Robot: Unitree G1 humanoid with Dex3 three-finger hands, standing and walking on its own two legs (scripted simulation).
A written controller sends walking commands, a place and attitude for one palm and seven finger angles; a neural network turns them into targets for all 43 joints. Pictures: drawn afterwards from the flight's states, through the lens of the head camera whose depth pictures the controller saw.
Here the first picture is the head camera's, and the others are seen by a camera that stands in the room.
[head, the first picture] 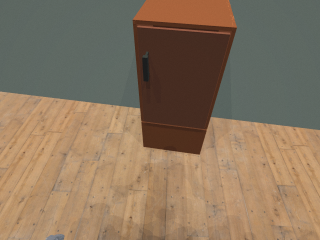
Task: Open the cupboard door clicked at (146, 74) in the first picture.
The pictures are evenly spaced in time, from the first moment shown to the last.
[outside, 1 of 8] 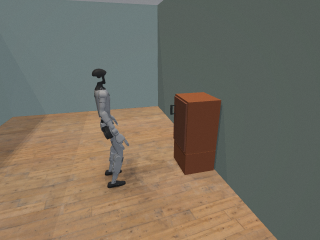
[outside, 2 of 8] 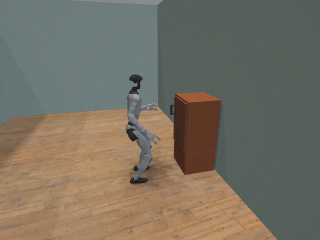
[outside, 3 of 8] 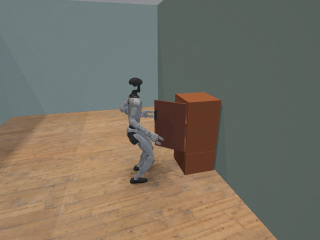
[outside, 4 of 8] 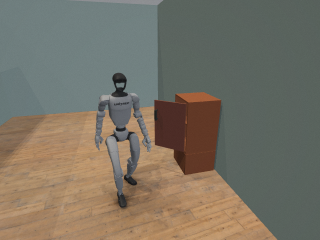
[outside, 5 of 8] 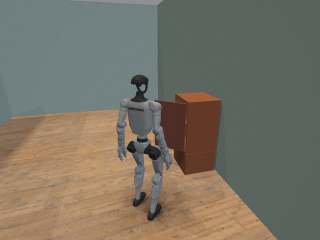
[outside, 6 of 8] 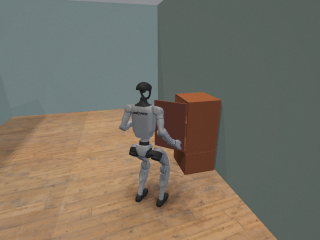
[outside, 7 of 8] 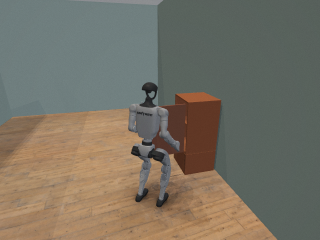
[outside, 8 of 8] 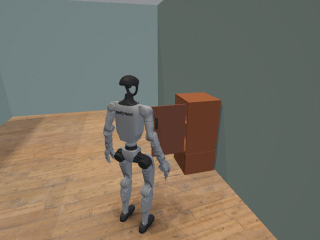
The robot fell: no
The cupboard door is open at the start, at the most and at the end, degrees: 0 94 93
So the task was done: yes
